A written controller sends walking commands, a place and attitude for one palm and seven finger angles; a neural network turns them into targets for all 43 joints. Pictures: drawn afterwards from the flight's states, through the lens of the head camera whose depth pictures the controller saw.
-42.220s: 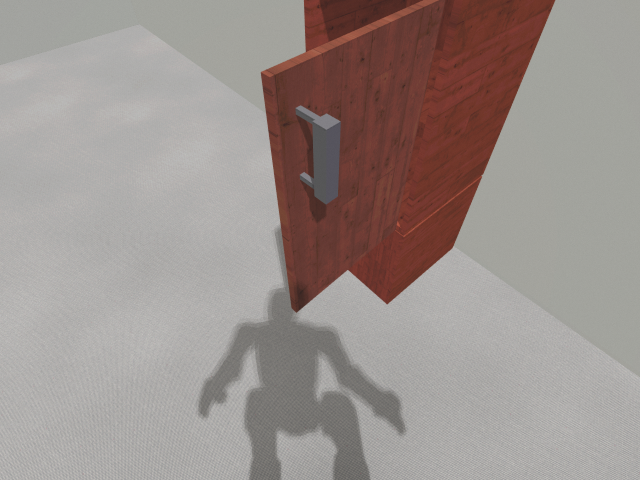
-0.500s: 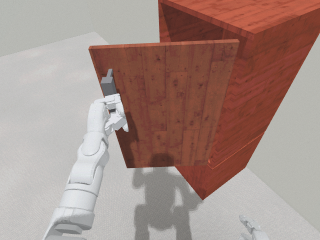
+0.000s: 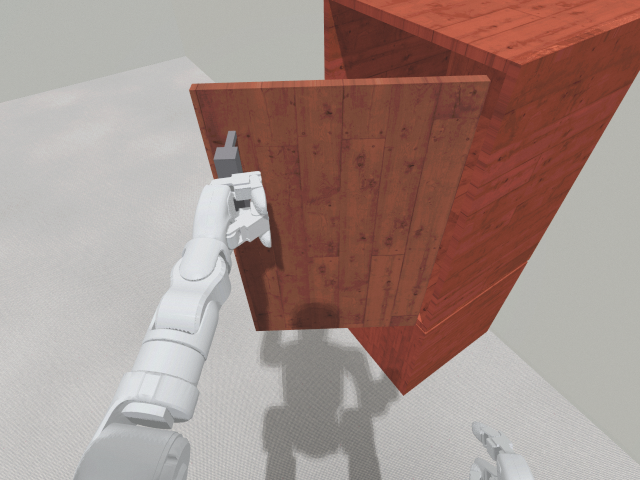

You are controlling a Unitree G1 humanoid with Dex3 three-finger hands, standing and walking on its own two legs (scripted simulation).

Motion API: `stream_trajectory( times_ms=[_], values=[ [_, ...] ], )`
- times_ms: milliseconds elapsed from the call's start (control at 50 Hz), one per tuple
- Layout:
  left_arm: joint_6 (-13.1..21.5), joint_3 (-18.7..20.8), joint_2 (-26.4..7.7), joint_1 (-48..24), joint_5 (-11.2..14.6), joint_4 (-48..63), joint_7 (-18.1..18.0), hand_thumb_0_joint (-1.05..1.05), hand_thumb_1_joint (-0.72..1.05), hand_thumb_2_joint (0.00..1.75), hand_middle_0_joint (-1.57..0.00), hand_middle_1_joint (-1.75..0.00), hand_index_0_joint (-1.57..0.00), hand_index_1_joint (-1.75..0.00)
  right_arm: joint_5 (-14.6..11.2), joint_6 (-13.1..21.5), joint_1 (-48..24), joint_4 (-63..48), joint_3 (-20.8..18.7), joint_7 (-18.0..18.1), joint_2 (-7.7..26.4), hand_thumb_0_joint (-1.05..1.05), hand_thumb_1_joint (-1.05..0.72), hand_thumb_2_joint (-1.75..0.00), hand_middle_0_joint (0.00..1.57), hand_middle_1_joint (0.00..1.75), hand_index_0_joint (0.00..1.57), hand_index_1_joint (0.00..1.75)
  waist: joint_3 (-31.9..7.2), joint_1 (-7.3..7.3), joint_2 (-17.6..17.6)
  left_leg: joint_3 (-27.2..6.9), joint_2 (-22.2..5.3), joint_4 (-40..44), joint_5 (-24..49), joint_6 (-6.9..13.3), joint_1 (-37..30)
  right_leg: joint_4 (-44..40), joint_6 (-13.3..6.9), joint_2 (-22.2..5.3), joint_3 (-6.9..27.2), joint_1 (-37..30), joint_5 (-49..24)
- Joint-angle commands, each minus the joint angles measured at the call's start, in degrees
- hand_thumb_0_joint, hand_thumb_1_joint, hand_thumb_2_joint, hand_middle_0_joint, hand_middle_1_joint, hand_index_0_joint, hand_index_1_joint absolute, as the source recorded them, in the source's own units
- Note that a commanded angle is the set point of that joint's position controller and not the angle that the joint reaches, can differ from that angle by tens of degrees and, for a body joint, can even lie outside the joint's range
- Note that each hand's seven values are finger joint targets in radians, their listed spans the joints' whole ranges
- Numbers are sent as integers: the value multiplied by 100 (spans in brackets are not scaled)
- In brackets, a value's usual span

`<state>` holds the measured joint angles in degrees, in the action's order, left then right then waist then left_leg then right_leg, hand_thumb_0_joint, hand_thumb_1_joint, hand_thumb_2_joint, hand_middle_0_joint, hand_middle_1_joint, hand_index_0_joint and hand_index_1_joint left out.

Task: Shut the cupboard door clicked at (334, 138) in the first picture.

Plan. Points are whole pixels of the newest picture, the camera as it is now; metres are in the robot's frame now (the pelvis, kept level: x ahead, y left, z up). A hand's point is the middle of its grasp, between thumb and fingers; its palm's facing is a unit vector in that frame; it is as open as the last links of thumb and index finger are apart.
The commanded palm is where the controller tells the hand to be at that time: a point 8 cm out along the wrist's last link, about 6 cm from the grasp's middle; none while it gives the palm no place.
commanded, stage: push the door shut along its arc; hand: left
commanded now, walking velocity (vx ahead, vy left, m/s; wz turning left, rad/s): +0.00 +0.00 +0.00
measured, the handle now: (237, 184) +0.48 +0.14 +0.13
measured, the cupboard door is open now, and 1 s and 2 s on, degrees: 57 46 25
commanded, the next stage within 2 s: pull the fist back off the door in 1.62 s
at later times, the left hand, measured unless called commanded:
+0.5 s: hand (279, 192) +0.44 +0.08 +0.14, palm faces -0.15 -0.99 -0.02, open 3.1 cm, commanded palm +0.44 +0.13 +0.14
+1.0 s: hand (303, 159) +0.52 +0.05 +0.14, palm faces -0.26 -0.96 +0.00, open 3.0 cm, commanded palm +0.51 +0.11 +0.14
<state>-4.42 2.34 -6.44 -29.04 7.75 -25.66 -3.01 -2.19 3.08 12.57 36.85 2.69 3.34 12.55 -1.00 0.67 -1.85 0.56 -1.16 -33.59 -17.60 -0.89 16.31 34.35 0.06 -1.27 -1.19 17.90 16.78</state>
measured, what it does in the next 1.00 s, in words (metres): stands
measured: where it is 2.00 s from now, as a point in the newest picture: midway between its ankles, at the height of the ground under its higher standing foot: outside the picture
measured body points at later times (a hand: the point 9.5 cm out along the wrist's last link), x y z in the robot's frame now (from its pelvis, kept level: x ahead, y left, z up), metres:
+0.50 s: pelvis -0.01 +0.00 -0.01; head +0.02 -0.01 +0.44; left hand +0.45 +0.13 +0.14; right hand +0.07 -0.25 -0.13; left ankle +0.00 +0.13 -0.73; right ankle +0.02 -0.12 -0.73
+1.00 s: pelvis +0.00 -0.01 -0.02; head +0.08 -0.02 +0.43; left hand +0.53 +0.10 +0.15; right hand -0.03 -0.28 -0.14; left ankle +0.00 +0.13 -0.73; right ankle +0.01 -0.12 -0.73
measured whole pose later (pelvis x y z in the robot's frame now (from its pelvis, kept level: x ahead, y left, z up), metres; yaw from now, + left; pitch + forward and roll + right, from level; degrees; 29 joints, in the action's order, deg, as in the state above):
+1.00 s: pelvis +0.00 -0.01 -0.02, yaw -2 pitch +13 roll +0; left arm 12.4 15.2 -21.9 -64.0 6.5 -71.2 15.0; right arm -0.7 5.0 25.0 40.3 0.2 1.5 17.2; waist -2.5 10.7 -2.2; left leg 1.7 -2.4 -40.4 -19.2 -1.2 33.7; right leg 40.8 -0.3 0.0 0.2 35.9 17.5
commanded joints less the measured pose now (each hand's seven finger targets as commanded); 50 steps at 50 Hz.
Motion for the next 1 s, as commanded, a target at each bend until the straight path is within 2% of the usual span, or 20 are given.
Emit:
stream_trajectory(
  times_ms=[0, 40, 60, 120, 160, 180, 240, 300, 320, 360, 440, 460, 500, 520, 560, 640, 700, 800, 900, 980],
  values=[
    [525, 383, -708, -2852, 109, 903, 154, 0, 90, 90, -130, -150, -130, -150, -18, 275, -284, -744, -257, 88, 699, 0, -90, -90, 20, 30, 20, 30, -1480, 72, 542, 46, 176, 396, 991, 198, -355, -490, -120, 163, -112, -378, -1230],
    [727, 278, -615, -3116, 123, 913, 253, 0, 90, 90, -130, -150, -130, -150, -11, 327, -206, -739, -284, 74, 695, 0, -90, -90, 20, 30, 20, 30, -1724, 125, 473, 67, 170, 329, 1210, 204, -483, -409, -121, 168, -101, -392, -1505],
    [816, 471, -834, -3038, 116, 809, 277, 0, 90, 90, -130, -150, -130, -150, 0, 341, -137, -712, -306, 74, 735, 0, -90, -90, 20, 30, 20, 30, -1832, 79, 490, 56, 156, 309, 1304, 199, -479, -380, -121, 172, -100, -456, -1593],
    [993, 148, -591, -3554, 103, 544, 414, 0, 90, 90, -130, -150, -130, -150, -23, 385, -24, -615, -314, 48, 724, 0, -90, -90, 20, 30, 20, 30, -1764, 259, 338, 41, 140, 278, 1267, 189, -499, -340, -116, 171, -116, -208, -1571],
    [1084, 452, -1009, -3609, 82, 234, 464, 0, 90, 90, -130, -150, -130, -150, -11, 376, 88, -531, -345, 59, 813, 0, -90, -90, 20, 30, 20, 30, -1728, 237, 397, 19, 145, 277, 1166, 198, -392, -362, -112, 179, -92, -204, -1460],
    [1131, 321, -888, -3768, 90, 211, 516, 0, 90, 90, -130, -150, -130, -150, -24, 379, 88, -555, -334, 44, 791, 0, -90, -90, 20, 30, 20, 30, -1763, 262, 315, 15, 158, 281, 1138, 205, -382, -339, -122, 168, -91, -189, -1446],
    [1272, 288, -945, -4204, 91, -192, 665, 0, 90, 90, -130, -150, -130, -150, -34, 402, 204, -446, -357, 41, 828, 0, -90, -90, 20, 30, 20, 30, -1772, 374, 358, -4, 171, 251, 1011, 213, -318, -330, -126, 178, -93, -70, -1349],
    [1422, 71, -719, -4553, 146, -476, 803, 0, 90, 90, -130, -150, -130, -150, -49, 464, 295, -387, -380, 20, 850, 0, -90, -90, 20, 30, 20, 30, -1881, 442, 72, -69, 165, 213, 1007, 188, -477, -286, -150, 195, -120, 150, -1260],
    [1461, 14, -665, -4744, 178, -641, 845, 0, 90, 90, -130, -150, -130, -150, -39, 490, 370, -338, -378, 16, 867, 0, -90, -90, 20, 30, 20, 30, -1884, 519, 201, -104, 158, 208, 980, 189, -473, -274, -142, 208, -145, 220, -1236],
    [1535, 268, -954, -4789, 200, -1008, 894, 0, 90, 90, -130, -150, -130, -150, -18, 497, 500, -263, -405, 17, 947, 0, -90, -90, 20, 30, 20, 30, -1927, 500, 307, -108, 158, 185, 998, 191, -424, -257, -144, 220, -143, 223, -1241],
    [1684, 440, -1124, -5221, 236, -1767, 997, 0, 90, 90, -130, -150, -130, -150, -8, 527, 654, -168, -379, -22, 974, 0, -90, -90, 20, 30, 20, 30, -1764, 564, 550, -81, 201, 147, 754, 216, -3, -203, -131, 204, -106, 282, -1161],
    [1746, 688, -1498, -5244, 191, -1937, 986, 0, 90, 90, -130, -150, -130, -150, 9, 506, 749, -136, -392, -9, 1042, 0, -90, -90, 20, 30, 20, 30, -1772, 562, 679, -87, 196, 140, 693, 233, 112, -217, -119, 197, -78, 247, -1087],
    [1813, 504, -1365, -5585, 144, -2219, 1039, 0, 90, 90, -130, -150, -130, -150, -7, 523, 770, -145, -364, -35, 1029, 0, -90, -90, 20, 30, 20, 30, -1632, 694, 563, -80, 211, 115, 409, 237, 304, -189, -111, 192, -45, 485, -841],
    [1853, 590, -1469, -5666, 116, -2352, 1049, 0, 90, 90, -130, -150, -130, -150, 5, 538, 852, -106, -377, -47, 1048, 0, -90, -90, 20, 30, 20, 30, -1659, 706, 488, -82, 207, 88, 417, 233, 344, -161, -117, 193, -35, 535, -848],
    [1953, 805, -1835, -5730, 37, -2477, 1088, 0, 90, 90, -130, -150, -130, -150, 42, 528, 997, -94, -404, -64, 1105, 0, -90, -90, 20, 30, 20, 30, -1961, 695, 377, -64, 216, 4, 487, 239, 354, -105, -113, 179, 13, 455, -946],
    [2049, 718, -1803, -6180, 59, -2719, 1306, 0, 90, 90, -130, -150, -130, -150, 38, 563, 1146, -80, -418, -93, 1131, 0, -90, -90, 20, 30, 20, 30, -2204, 867, 249, -58, 220, -133, 518, 234, 434, 2, -102, 187, 50, 565, -1104],
    [2082, 1021, -2139, -6408, 145, -2854, 1431, 0, 90, 90, -130, -150, -130, -150, 67, 566, 1327, -64, -437, -81, 1183, 0, -90, -90, 20, 30, 20, 30, -2486, 916, 422, -64, 204, -217, 690, 253, 512, 75, -74, 214, 81, 443, -1358],
    [2118, 1454, -2727, -6411, 32, -3037, 1543, 0, 90, 90, -130, -150, -130, -150, 109, 525, 1578, -59, -470, -110, 1227, 0, -90, -90, 20, 30, 20, 30, -2749, 866, 279, 11, 225, -356, 947, 274, 801, 177, -47, 205, 170, 223, -1817],
    [2019, 1514, -2843, -6077, -86, -3491, 1720, 0, 90, 90, -130, -150, -130, -150, 120, 395, 1769, -101, -514, -130, 1281, 0, -90, -90, 20, 30, 20, 30, -2590, 918, 579, 88, 222, -413, 1017, 287, 1142, 192, -16, 224, 165, 176, -2061],
    [1999, 1335, -2717, -6460, -67, -3315, 1905, 0, 90, 90, -130, -150, -130, -150, 137, 350, 1844, -108, -555, -114, 1312, 0, -90, -90, 20, 30, 20, 30, -2668, 1050, 257, 82, 209, -481, 1106, 287, 889, 177, -23, 246, 140, 463, -2049]
  ],
)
